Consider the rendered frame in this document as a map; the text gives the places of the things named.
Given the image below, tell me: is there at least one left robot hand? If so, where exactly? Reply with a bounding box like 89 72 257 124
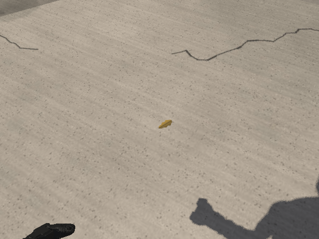
23 223 76 239

